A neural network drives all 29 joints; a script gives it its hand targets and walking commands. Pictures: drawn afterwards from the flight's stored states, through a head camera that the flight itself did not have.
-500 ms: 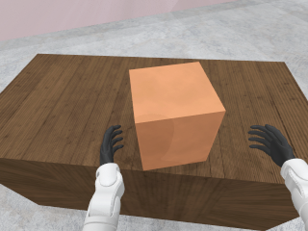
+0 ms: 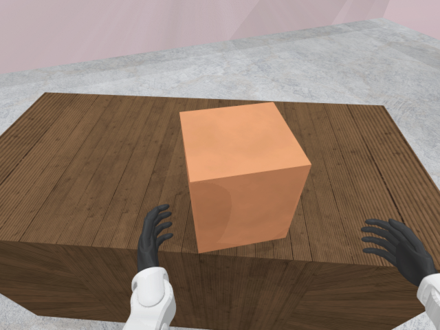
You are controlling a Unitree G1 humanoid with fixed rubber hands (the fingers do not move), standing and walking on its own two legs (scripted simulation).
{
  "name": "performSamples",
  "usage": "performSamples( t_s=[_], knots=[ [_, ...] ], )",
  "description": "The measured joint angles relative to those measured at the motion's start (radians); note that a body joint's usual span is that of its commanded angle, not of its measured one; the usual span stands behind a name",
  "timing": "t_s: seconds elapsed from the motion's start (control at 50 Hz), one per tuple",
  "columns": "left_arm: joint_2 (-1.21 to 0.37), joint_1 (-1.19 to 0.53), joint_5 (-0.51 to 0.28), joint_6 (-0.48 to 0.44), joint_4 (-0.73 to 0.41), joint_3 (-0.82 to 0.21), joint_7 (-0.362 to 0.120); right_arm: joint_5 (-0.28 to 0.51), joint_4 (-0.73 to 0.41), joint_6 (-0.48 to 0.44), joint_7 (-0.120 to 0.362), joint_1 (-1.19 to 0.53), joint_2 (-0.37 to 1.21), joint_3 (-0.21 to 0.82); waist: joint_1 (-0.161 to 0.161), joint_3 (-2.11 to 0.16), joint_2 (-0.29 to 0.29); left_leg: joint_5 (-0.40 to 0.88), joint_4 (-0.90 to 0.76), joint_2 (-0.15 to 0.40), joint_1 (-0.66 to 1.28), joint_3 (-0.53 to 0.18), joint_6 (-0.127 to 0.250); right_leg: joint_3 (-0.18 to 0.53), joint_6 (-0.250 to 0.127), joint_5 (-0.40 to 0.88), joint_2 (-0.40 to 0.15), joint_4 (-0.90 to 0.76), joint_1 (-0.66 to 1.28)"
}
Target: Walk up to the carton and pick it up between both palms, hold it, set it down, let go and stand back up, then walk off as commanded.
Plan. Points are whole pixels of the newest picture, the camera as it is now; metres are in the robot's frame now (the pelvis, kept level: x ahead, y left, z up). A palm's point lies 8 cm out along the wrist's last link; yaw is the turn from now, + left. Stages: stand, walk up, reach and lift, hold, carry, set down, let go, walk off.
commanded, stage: set down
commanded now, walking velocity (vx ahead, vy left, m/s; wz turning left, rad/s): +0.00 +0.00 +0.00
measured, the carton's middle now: (235, 178) +0.45 +0.02 +0.02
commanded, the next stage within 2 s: none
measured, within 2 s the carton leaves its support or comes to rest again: neither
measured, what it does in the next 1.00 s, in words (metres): stands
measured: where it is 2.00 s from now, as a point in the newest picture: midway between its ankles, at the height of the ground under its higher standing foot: outside the picture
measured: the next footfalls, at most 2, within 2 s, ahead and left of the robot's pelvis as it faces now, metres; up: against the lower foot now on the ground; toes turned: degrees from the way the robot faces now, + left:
none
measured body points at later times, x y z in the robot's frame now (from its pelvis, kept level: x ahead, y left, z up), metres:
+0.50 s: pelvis +0.00 +0.00 +0.00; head -0.01 +0.02 +0.45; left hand +0.21 +0.16 +0.04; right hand +0.23 -0.29 +0.02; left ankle +0.00 +0.14 -0.74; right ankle +0.01 -0.06 -0.74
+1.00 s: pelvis +0.00 +0.01 +0.00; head +0.00 +0.03 +0.45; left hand +0.21 +0.17 +0.01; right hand +0.21 -0.29 +0.00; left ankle +0.00 +0.14 -0.74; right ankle +0.01 -0.06 -0.74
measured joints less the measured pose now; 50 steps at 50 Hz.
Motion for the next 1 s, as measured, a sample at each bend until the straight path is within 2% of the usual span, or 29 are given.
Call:
performSamples(
  t_s=[0.24, 0.42, 0.58, 0.72, 0.94, 1.0],
  knots=[
    [0.004, 0.138, 0.009, -0.015, -0.074, -0.023, 0.0, 0.001, -0.086, -0.004, 0.001, 0.115, -0.017, -0.027, -0.004, 0.017, -0.01, -0.002, -0.009, 0.0, 0.04, 0.003, 0.0, 0.004, 0.0, -0.002, 0.001, -0.006, 0.038],
    [0.01, 0.173, 0.018, -0.012, -0.109, -0.043, 0.01, -0.003, -0.125, 0.009, 0.013, 0.173, 0.005, -0.039, -0.005, 0.006, -0.016, -0.01, 0.008, 0.001, 0.036, 0.002, -0.002, 0.003, 0.0, -0.008, 0.001, 0.005, 0.036],
    [0.008, 0.195, 0.029, -0.001, -0.081, -0.04, -0.012, -0.04, -0.16, 0.035, -0.006, 0.216, 0.017, -0.053, -0.013, 0.02, -0.012, -0.011, 0.003, -0.004, 0.066, 0.0, 0.002, 0.003, 0.006, -0.011, -0.004, 0.002, 0.067],
    [0.008, 0.213, 0.023, 0.0, -0.093, -0.04, -0.011, -0.058, -0.185, 0.04, -0.006, 0.256, 0.03, -0.073, -0.011, 0.023, -0.012, -0.016, 0.01, -0.008, 0.063, 0.007, 0.007, 0.01, 0.01, -0.015, -0.007, 0.015, 0.059],
    [0.019, 0.193, 0.019, 0.003, -0.002, -0.032, -0.036, -0.114, -0.161, 0.058, -0.028, 0.253, 0.055, -0.093, -0.014, 0.043, -0.01, -0.022, 0.01, -0.012, 0.07, 0.014, 0.013, 0.018, 0.016, -0.02, -0.011, 0.018, 0.062],
    [0.022, 0.208, 0.017, 0.003, -0.007, -0.032, -0.037, -0.112, -0.156, 0.051, -0.026, 0.259, 0.063, -0.093, -0.014, 0.044, -0.012, -0.027, 0.011, -0.01, 0.073, 0.017, 0.012, 0.021, 0.017, -0.021, -0.009, 0.014, 0.067]
  ],
)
